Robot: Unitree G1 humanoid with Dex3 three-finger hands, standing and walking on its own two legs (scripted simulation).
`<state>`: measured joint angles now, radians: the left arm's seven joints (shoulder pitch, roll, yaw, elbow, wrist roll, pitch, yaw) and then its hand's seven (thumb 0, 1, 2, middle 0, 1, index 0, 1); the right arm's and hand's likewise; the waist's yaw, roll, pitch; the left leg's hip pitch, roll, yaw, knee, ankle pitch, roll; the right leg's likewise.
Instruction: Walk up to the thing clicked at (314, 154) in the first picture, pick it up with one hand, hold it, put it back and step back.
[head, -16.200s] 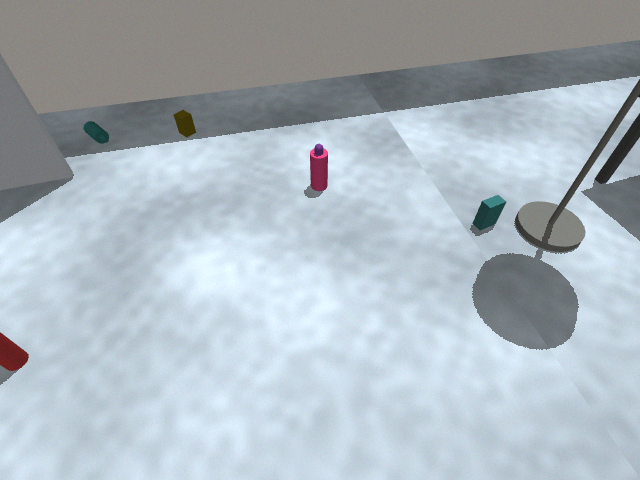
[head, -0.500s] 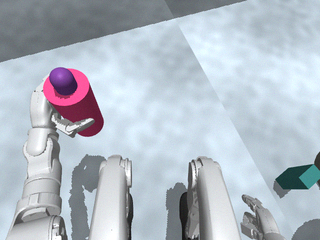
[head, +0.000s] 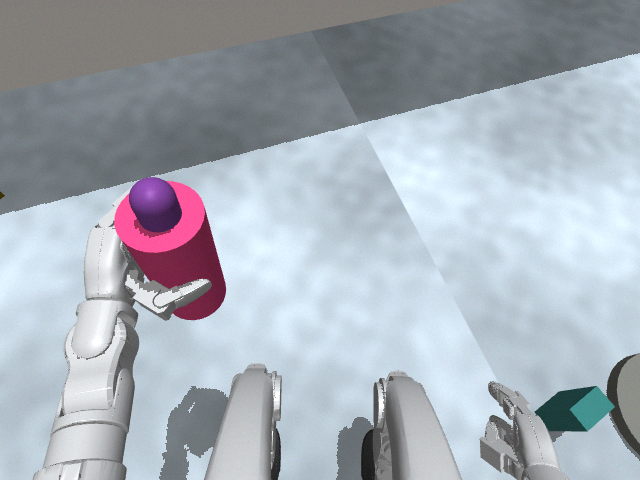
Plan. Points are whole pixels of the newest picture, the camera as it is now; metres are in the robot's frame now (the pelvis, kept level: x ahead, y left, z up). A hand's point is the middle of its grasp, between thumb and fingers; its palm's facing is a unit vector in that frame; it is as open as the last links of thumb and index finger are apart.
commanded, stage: lift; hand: left
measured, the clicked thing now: (177, 251) +0.37 +0.20 +0.03
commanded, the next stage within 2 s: hold in 1.22 s
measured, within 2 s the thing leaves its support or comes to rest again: neither
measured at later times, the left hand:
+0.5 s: hand (146, 205) +0.36 +0.19 +0.14, palm faces +0.07 -1.00 -0.01, open 11.5 cm
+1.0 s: hand (148, 167) +0.37 +0.17 +0.19, palm faces +0.05 -1.00 +0.01, open 11.5 cm
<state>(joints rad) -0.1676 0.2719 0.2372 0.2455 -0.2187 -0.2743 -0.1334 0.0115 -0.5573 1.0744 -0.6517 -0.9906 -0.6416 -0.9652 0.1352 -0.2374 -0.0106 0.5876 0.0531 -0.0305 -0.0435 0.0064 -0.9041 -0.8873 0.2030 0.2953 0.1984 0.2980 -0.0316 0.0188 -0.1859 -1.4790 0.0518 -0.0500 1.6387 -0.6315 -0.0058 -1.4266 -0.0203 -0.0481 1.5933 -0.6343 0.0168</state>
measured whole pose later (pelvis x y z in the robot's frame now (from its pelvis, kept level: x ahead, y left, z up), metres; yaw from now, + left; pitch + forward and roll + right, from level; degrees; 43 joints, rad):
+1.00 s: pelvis +0.04 +0.00 +0.14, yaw +1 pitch +11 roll -2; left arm -0.13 0.21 0.16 0.40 -0.20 -0.33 -0.14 0.01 -0.55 1.07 -0.64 -1.00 -0.63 -0.98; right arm 0.24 -0.23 -0.01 0.63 0.02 -0.04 -0.04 0.01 -0.90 -0.89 0.20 0.30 0.20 0.30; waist -0.03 0.01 -0.07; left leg -0.72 0.05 0.00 1.00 -0.46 -0.01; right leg -0.69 -0.02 -0.03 0.96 -0.46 0.02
